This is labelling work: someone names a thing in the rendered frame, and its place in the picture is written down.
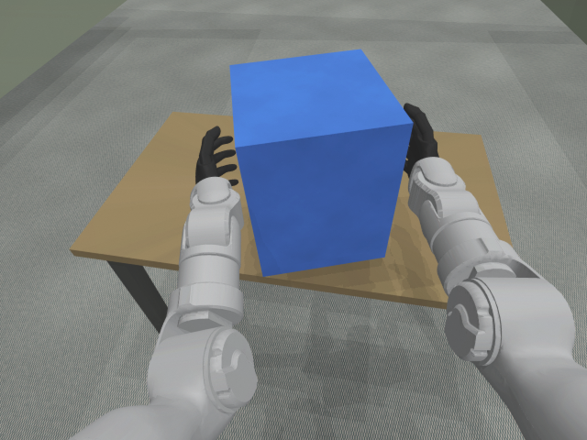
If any robot right hand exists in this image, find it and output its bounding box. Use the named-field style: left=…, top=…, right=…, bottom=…
left=404, top=103, right=439, bottom=178

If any left robot upper arm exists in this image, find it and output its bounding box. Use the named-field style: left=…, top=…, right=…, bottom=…
left=68, top=326, right=258, bottom=440

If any carton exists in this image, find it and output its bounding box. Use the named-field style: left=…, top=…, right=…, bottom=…
left=229, top=49, right=414, bottom=277

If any table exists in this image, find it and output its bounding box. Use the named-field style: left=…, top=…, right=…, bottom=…
left=70, top=112, right=513, bottom=333

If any right robot upper arm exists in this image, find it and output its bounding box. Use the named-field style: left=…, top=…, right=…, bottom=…
left=444, top=277, right=587, bottom=440

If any right robot forearm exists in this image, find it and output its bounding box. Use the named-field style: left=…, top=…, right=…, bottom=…
left=408, top=157, right=575, bottom=345

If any left robot forearm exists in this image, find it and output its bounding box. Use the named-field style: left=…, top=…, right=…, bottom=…
left=147, top=177, right=244, bottom=393

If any robot left hand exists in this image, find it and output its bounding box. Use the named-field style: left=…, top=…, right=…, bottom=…
left=195, top=126, right=238, bottom=186

